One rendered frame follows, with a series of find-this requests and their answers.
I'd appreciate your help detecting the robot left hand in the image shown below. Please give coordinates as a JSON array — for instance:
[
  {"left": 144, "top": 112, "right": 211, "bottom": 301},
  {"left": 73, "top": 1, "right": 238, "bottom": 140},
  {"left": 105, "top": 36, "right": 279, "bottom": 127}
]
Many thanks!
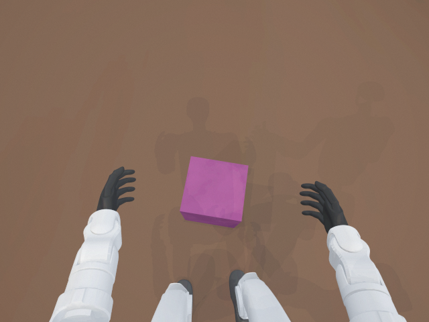
[{"left": 97, "top": 166, "right": 136, "bottom": 211}]

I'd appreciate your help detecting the carton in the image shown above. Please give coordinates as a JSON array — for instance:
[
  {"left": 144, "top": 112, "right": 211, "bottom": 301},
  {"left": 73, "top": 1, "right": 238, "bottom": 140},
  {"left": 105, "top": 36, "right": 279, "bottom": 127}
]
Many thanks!
[{"left": 180, "top": 156, "right": 248, "bottom": 228}]

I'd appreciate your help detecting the robot right hand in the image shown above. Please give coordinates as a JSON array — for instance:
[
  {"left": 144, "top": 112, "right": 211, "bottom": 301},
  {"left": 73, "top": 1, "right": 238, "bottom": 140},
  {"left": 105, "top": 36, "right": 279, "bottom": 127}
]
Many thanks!
[{"left": 300, "top": 181, "right": 348, "bottom": 233}]

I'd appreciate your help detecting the right robot forearm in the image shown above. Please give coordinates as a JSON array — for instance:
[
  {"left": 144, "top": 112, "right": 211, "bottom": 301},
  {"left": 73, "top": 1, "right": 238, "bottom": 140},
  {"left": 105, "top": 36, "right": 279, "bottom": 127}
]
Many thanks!
[{"left": 327, "top": 225, "right": 407, "bottom": 322}]

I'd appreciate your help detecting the left robot forearm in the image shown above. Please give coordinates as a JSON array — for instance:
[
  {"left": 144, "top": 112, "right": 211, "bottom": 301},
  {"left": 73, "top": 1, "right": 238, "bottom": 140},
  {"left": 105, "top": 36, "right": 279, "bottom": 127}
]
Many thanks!
[{"left": 49, "top": 209, "right": 122, "bottom": 322}]

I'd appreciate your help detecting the robot left foot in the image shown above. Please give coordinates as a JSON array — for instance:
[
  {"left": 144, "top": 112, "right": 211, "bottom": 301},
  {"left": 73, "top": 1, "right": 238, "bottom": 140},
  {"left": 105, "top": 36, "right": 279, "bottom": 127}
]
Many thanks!
[{"left": 177, "top": 280, "right": 193, "bottom": 304}]

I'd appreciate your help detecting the robot right thigh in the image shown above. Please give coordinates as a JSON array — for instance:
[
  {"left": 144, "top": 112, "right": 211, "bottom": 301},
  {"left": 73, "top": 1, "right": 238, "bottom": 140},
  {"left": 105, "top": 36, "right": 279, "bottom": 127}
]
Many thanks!
[{"left": 235, "top": 278, "right": 291, "bottom": 322}]

